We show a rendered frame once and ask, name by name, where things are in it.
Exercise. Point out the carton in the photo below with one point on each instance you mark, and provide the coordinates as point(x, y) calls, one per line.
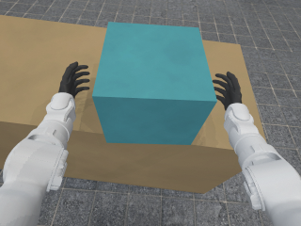
point(153, 84)

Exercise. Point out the left robot hand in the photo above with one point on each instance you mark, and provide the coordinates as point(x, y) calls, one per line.
point(69, 83)

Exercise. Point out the robot right forearm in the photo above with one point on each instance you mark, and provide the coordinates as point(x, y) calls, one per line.
point(246, 140)

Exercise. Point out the right robot hand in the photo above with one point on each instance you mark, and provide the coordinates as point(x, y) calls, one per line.
point(231, 91)

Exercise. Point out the pedestal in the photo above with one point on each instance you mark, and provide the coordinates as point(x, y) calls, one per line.
point(34, 55)

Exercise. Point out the robot left forearm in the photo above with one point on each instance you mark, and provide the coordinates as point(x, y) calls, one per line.
point(55, 128)

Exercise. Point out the right robot upper arm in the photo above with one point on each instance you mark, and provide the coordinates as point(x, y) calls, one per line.
point(274, 188)

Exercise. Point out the left robot upper arm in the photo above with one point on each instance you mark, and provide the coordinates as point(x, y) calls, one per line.
point(36, 168)

